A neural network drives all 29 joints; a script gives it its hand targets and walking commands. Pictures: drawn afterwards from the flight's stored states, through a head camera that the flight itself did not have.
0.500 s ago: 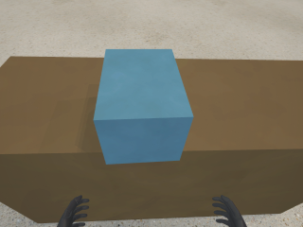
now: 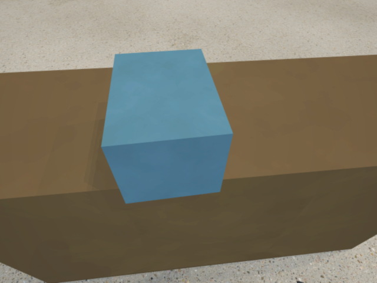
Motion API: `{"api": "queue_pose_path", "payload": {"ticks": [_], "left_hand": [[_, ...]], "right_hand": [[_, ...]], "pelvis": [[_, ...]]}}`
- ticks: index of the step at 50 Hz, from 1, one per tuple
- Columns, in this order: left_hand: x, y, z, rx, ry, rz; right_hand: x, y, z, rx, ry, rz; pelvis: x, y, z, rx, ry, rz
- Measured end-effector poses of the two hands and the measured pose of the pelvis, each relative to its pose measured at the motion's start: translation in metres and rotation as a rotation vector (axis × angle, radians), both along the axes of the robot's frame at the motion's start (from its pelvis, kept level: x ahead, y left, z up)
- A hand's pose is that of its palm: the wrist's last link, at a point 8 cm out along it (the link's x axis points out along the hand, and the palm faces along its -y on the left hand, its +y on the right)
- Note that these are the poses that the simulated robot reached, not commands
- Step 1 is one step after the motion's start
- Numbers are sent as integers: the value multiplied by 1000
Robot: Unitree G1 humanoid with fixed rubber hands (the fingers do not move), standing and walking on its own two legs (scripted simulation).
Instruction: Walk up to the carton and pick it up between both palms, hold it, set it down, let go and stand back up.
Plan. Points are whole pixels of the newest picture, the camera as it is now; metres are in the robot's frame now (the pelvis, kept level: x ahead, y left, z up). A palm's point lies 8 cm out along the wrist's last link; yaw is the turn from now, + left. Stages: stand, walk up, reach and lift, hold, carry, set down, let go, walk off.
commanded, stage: stand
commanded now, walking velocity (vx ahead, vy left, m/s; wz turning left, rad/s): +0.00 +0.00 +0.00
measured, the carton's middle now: (166, 121) +0.44 +0.06 +0.12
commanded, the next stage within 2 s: none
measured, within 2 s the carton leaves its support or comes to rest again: neither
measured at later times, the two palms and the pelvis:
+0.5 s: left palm out of the picture +0.06 +0.22 -0.12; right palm out of the picture -0.05 -0.23 -0.13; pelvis -0.02 +0.00 +0.01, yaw -5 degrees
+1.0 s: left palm out of the picture -0.05 +0.22 -0.14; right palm out of the picture -0.09 -0.20 -0.13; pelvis -0.05 +0.01 +0.01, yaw -5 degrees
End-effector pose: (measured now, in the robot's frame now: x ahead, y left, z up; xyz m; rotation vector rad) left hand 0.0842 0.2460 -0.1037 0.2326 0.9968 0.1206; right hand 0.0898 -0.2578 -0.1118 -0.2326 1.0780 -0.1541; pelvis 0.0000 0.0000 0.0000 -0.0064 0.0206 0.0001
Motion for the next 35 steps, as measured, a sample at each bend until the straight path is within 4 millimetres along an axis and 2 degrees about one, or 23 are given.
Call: {"api": "queue_pose_path", "payload": {"ticks": [5,10,16,23,27,35], "left_hand": [[-18,0,-17,-26,94,-1],[-13,-5,-22,-46,117,-27],[-6,-17,-17,-37,91,-37],[-16,-27,-11,-33,93,-35],[-33,-27,-16,-45,138,-17],[-84,-25,-28,-66,277,20]], "right_hand": [[-49,2,0,-17,102,-74],[-86,14,-1,-11,156,-131],[-111,25,-14,49,192,-158],[-132,24,-18,78,211,-201],[-146,23,-15,73,243,-214],[-171,33,-12,71,313,-232]], "pelvis": [[-2,6,0,10,14,-30],[-5,9,3,4,20,-58],[-11,2,3,11,15,-73],[-17,-2,8,11,-11,-80],[-23,-2,10,9,-13,-85],[-32,1,12,7,-20,-83]]}}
